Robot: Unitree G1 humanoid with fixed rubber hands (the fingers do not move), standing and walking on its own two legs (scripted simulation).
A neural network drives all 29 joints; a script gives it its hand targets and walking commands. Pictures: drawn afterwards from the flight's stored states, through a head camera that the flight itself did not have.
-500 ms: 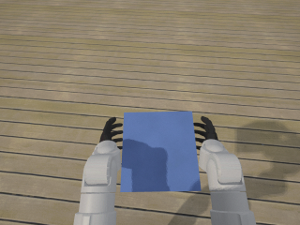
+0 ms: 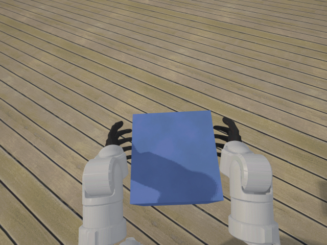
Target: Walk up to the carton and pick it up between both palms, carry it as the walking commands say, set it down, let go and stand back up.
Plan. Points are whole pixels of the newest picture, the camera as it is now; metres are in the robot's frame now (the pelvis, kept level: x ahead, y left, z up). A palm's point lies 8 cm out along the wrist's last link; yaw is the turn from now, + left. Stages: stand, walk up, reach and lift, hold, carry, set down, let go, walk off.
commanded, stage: carry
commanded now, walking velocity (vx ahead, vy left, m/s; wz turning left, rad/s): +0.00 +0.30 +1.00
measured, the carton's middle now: (173, 163) +0.33 -0.02 +0.00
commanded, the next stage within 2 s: none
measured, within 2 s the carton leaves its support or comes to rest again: neither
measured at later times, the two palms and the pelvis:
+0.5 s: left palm out of the picture +0.18 +0.42 +0.08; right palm (81, 170) +0.29 +0.18 +0.07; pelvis -0.04 +0.17 +0.00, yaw +29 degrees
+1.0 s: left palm out of the picture -0.11 +0.64 +0.08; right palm out of the picture +0.11 +0.49 +0.07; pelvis -0.18 +0.32 +0.00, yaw +57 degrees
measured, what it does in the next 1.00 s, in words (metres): steps to the left, turning left: left foot, then right foot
